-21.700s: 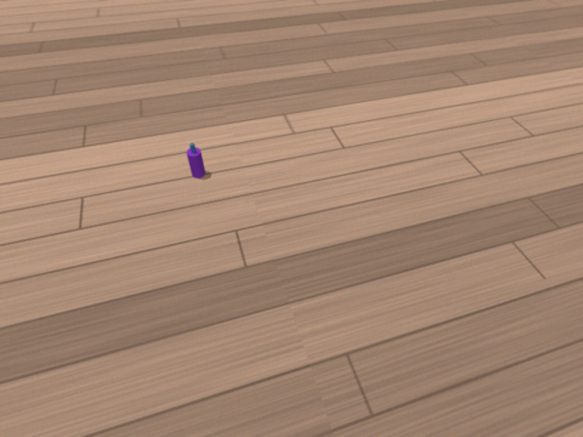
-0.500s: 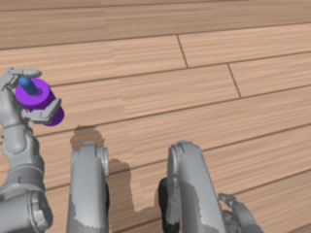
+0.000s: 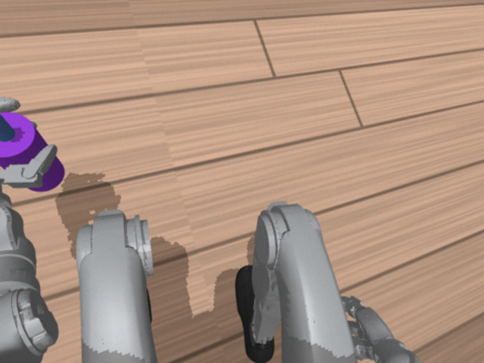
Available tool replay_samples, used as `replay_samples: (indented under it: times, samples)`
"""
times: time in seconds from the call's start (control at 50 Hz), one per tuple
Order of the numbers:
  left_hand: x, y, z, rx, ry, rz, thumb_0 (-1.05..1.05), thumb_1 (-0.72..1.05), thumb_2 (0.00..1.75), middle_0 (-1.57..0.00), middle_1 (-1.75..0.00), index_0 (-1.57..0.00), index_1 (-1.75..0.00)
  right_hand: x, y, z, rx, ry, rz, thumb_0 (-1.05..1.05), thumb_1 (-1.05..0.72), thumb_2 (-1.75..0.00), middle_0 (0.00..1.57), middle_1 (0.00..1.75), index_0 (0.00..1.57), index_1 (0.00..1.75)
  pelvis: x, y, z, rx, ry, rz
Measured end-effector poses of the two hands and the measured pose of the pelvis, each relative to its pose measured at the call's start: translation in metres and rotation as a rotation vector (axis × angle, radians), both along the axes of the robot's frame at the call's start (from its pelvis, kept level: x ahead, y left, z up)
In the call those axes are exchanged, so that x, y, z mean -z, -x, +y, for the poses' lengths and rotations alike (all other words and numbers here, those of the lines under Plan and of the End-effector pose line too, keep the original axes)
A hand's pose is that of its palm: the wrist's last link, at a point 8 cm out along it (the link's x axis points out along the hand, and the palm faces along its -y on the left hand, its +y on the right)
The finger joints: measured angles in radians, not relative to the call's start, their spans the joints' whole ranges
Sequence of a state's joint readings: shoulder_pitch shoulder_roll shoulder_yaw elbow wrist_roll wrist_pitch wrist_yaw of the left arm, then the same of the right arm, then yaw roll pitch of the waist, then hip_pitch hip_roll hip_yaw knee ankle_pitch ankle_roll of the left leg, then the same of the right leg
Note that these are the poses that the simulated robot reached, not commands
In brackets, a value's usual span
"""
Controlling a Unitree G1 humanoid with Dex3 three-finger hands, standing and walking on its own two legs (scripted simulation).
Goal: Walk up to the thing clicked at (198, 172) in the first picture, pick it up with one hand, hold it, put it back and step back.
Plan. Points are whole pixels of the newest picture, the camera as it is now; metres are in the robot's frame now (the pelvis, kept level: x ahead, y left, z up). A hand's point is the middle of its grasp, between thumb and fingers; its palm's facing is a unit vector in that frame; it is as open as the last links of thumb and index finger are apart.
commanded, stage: crouch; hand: left
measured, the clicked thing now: (20, 149) +0.42 +0.30 -0.09
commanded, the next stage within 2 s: lower in 0.18 s
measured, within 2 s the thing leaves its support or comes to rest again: neither
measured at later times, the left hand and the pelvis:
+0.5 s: hand (31, 156) +0.42 +0.30 -0.13, palm faces +0.40 -0.91 -0.02, open 9.6 cm; pelvis +0.00 +0.01 -0.03, yaw -3 degrees
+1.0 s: hand (43, 162) +0.43 +0.30 -0.18, palm faces +0.42 -0.91 -0.02, open 9.6 cm; pelvis +0.00 +0.01 -0.04, yaw -5 degrees
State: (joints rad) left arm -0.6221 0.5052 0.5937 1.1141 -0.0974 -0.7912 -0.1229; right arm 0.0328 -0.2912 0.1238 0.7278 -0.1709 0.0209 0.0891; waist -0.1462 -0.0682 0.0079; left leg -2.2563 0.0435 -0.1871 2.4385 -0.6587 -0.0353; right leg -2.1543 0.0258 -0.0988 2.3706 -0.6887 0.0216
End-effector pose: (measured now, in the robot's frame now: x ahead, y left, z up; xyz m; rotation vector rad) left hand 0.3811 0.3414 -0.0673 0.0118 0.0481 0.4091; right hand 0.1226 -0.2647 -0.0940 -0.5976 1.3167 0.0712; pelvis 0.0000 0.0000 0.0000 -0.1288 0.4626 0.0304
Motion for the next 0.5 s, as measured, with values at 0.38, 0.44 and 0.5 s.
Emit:
replay_samples:
  times: [0.38, 0.44, 0.5]
  samples:
    - [0.035, -0.003, 0.004, 0.004, 0.003, 0.001, 0.01, -0.34, 1.14, -0.77, -1.07, -0.74, -1.05, 0.009, -0.008, 0.002, -0.061, 0.035, 0.014, 0.0, -0.9, -0.91, 0.21, 0.3, 0.2, 0.3, 0.02, -0.002, 0.004, 0.019, 0.03, -0.046]
    - [0.044, -0.002, 0.004, -0.007, 0.012, 0.016, 0.01, -0.34, 1.14, -0.77, -1.06, -0.74, -1.05, 0.009, -0.008, 0.003, -0.077, 0.04, 0.017, 0.0, -0.9, -0.91, 0.21, 0.3, 0.2, 0.3, 0.023, -0.001, 0.005, 0.024, 0.035, -0.058]
    - [0.055, -0.001, 0.003, -0.007, 0.015, 0.029, 0.01, -0.34, 1.14, -0.77, -1.06, -0.74, -1.05, 0.009, -0.007, 0.003, -0.096, 0.051, 0.024, 0.0, -0.9, -0.91, 0.21, 0.29, 0.2, 0.3, 0.025, -0.001, 0.005, 0.029, 0.041, -0.072]
